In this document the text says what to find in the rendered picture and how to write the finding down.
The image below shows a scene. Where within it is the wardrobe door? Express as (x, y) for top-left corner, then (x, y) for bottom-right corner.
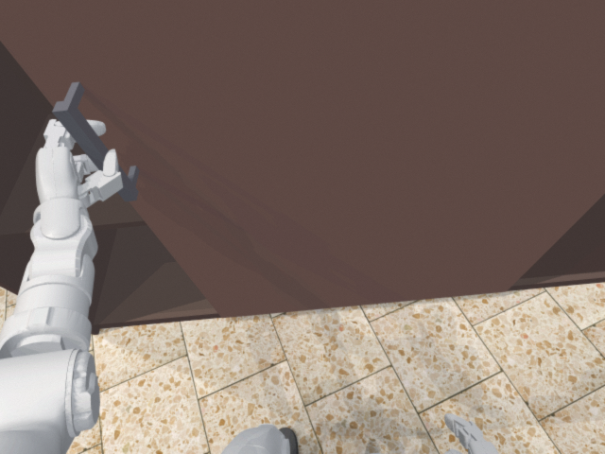
(0, 0), (605, 318)
(520, 194), (605, 279)

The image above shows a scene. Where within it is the left robot shin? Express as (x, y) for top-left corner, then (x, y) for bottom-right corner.
(259, 423), (284, 435)

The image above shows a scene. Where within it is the left robot hand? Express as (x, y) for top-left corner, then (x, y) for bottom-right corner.
(36, 119), (123, 208)

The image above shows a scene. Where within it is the handle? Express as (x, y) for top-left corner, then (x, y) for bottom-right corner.
(52, 82), (140, 201)

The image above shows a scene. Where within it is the left robot forearm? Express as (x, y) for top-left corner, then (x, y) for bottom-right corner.
(0, 198), (98, 359)

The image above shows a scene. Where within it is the right robot hand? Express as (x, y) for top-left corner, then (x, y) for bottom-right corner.
(444, 413), (498, 454)

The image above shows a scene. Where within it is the left robot foot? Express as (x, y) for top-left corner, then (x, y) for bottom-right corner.
(279, 428), (299, 454)

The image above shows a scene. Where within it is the robot left upper arm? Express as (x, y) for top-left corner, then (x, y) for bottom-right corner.
(0, 348), (100, 454)

